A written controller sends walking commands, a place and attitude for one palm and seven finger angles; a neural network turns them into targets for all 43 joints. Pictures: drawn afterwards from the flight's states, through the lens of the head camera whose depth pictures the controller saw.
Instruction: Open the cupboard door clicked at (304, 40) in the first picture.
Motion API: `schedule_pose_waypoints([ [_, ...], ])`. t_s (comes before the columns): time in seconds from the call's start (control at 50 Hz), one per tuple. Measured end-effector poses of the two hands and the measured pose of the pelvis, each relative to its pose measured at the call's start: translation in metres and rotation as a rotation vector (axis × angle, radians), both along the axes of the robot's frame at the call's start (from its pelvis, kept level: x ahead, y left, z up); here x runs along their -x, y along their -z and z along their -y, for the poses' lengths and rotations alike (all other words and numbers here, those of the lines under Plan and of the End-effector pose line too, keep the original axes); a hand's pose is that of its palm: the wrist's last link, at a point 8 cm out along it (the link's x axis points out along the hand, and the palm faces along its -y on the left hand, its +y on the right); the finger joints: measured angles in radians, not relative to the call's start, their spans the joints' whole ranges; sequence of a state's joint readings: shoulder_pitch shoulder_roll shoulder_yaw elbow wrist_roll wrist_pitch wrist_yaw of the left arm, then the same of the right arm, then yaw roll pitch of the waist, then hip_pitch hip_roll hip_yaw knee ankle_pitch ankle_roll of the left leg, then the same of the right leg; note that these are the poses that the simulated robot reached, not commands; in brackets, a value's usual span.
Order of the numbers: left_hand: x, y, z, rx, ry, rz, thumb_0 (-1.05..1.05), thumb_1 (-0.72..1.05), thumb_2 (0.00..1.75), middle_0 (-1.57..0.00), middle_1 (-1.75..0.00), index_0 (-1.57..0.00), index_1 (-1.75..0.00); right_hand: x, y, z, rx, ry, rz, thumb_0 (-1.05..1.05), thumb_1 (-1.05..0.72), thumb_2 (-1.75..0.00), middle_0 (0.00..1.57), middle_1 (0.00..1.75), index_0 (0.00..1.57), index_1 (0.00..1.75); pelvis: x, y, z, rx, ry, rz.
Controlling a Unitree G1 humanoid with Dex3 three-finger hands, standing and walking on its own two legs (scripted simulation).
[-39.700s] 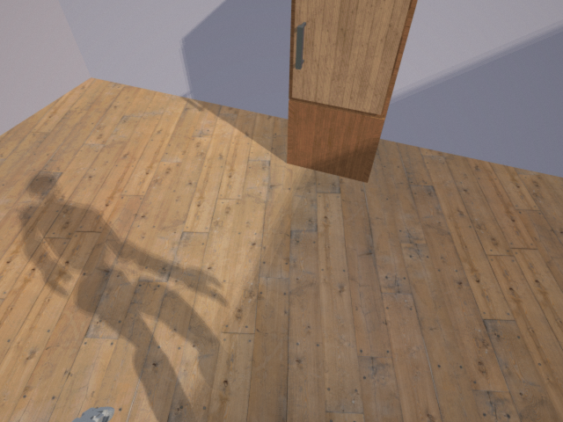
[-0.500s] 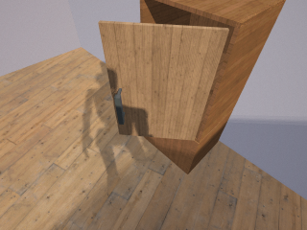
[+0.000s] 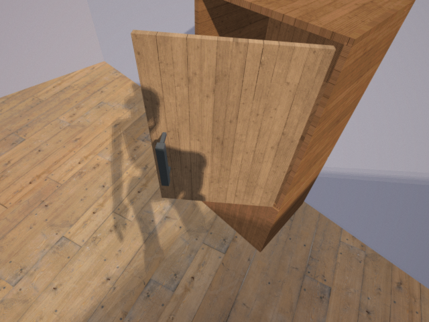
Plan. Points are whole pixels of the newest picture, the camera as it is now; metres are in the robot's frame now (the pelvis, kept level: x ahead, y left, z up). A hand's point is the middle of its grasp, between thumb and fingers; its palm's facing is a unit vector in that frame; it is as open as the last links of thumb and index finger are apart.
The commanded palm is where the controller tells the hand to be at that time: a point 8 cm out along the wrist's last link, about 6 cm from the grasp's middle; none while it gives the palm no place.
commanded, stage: come to a stop and stand still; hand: left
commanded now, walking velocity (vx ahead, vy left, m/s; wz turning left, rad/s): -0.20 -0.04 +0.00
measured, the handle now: (164, 160) +0.55 +0.17 -0.09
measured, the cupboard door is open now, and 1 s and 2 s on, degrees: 40 40 40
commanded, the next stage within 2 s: look again from close up in 1.42 s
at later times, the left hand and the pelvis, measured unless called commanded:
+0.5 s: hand out of the picture +0.00 +0.19 -0.17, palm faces +0.00 -0.97 -0.23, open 7.4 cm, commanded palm none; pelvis -0.05 +0.00 +0.00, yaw +0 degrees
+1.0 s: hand out of the picture -0.03 +0.16 -0.17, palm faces -0.01 -0.98 -0.22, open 7.4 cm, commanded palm none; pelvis -0.04 -0.03 +0.01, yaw +0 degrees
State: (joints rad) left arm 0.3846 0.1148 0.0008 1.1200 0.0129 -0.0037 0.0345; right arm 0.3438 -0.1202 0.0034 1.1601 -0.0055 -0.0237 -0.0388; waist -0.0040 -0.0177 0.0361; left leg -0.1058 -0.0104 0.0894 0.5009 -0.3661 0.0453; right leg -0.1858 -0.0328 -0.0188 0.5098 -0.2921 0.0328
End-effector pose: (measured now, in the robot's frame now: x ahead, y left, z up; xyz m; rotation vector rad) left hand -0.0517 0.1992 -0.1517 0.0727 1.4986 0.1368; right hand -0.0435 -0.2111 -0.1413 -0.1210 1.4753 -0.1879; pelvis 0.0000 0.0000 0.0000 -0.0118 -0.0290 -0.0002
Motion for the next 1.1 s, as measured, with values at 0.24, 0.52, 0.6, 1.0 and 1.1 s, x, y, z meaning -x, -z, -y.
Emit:
schedule_pose_waypoints([
  [0.24,-0.034,-0.003,-0.021,-0.059,0.023,0.088,0.02,0.92,0.90,-0.20,-0.30,-0.20,-0.30,-0.018,-0.001,-0.001,0.026,0.028,0.062,0.01,-0.93,-0.90,0.21,0.30,0.21,0.30,0.015,-0.001,-0.003,0.000,0.008,-0.005],
  [0.52,-0.039,-0.017,-0.038,-0.103,0.095,0.244,0.01,0.91,0.90,-0.20,-0.30,-0.20,-0.30,-0.035,-0.003,0.016,0.010,-0.077,0.267,0.00,-0.92,-0.90,0.20,0.30,0.20,0.29,0.052,0.001,-0.004,-0.013,0.004,0.014],
  [0.6,-0.027,-0.020,-0.034,-0.105,0.097,0.224,0.01,0.91,0.90,-0.20,-0.30,-0.20,-0.30,-0.033,-0.003,0.019,-0.005,-0.089,0.268,0.00,-0.92,-0.90,0.20,0.30,0.20,0.29,0.055,-0.001,0.000,-0.021,0.005,0.007],
  [1.0,-0.015,-0.018,-0.006,-0.088,0.073,0.110,0.01,0.90,0.90,-0.20,-0.30,-0.20,-0.30,0.000,0.000,0.052,0.008,-0.079,0.078,0.00,-0.91,-0.90,0.20,0.30,0.20,0.29,0.041,-0.005,0.027,-0.025,-0.006,-0.008],
  [1.1,-0.034,-0.018,0.000,-0.087,0.078,0.142,0.01,0.90,0.90,-0.20,-0.30,-0.20,-0.30,-0.008,0.000,0.055,0.005,-0.080,0.079,0.00,-0.91,-0.90,0.20,0.30,0.20,0.29,0.036,-0.006,0.033,-0.025,-0.008,-0.008],
])
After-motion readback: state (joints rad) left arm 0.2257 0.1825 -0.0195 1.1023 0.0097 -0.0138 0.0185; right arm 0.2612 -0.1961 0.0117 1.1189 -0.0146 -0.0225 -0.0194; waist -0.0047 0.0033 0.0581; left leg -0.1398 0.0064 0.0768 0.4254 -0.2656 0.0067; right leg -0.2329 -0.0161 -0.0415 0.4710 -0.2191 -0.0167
